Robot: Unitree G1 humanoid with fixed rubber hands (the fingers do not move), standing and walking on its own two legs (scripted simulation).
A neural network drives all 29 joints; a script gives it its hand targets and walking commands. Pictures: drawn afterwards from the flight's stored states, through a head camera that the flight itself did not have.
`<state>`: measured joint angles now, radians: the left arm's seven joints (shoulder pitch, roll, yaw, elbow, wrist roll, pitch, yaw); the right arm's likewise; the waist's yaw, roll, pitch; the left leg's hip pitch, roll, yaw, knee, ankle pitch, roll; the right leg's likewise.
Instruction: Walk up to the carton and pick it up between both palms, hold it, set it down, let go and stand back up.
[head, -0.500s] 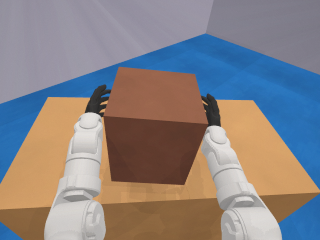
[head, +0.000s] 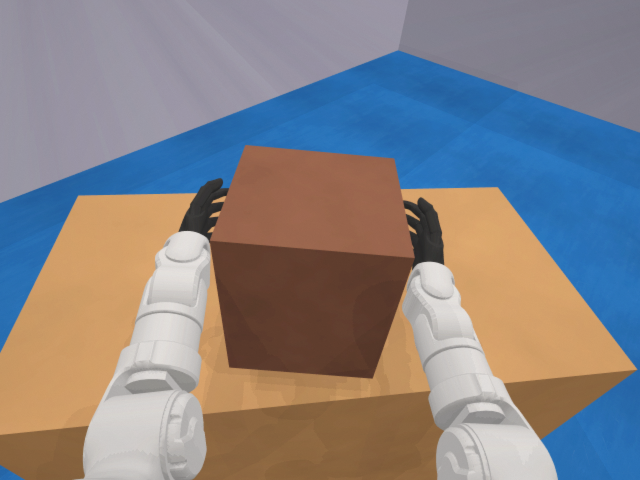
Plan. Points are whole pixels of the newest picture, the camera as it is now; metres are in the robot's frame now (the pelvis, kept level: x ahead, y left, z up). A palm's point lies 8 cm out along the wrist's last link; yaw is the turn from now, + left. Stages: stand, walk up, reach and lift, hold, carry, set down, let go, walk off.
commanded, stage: set down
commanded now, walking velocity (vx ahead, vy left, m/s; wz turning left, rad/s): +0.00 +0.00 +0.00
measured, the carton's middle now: (310, 264) +0.40 -0.04 +0.07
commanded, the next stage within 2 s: none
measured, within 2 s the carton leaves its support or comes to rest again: rests again in 1.14 s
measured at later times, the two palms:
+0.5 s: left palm (200, 238) +0.43 +0.11 +0.09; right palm (417, 265) +0.35 -0.18 +0.09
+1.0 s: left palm (206, 240) +0.45 +0.10 +0.08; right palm (416, 271) +0.36 -0.18 +0.08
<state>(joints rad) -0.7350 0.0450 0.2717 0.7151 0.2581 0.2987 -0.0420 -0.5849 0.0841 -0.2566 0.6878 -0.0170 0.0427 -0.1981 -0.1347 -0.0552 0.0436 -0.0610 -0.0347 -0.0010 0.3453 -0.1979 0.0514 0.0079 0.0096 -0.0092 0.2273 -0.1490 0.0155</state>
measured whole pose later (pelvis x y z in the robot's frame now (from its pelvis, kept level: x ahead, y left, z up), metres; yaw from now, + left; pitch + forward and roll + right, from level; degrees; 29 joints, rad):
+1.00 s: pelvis +0.02 +0.00 +0.00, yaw -1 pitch +3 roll -2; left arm -0.79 0.09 0.31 1.02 0.25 0.06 -0.07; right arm -0.55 0.19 -0.41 0.75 -0.22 -0.10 -0.21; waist -0.15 -0.04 -0.06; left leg -0.20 -0.02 0.02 0.37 -0.22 0.05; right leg -0.14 0.01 -0.02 0.24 -0.16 0.02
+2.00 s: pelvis -0.01 +0.00 +0.00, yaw -1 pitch +5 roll -2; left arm -0.90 0.08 0.48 1.11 0.41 -0.08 -0.12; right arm -0.66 0.25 -0.69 0.87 -0.41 -0.32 -0.17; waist -0.12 -0.07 0.01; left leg -0.29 -0.01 0.03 0.37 -0.18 0.05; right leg -0.22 0.01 -0.05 0.25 -0.12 0.01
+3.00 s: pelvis +0.01 +0.00 -0.01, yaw -3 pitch +18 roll -3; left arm -0.85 0.19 0.20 1.30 0.10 -0.22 0.00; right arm -0.66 0.11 -0.34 1.18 -0.12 -0.38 -0.25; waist -0.15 0.02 -0.16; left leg -0.60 0.03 0.06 0.53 -0.26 0.04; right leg -0.52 0.03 -0.05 0.36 -0.17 0.00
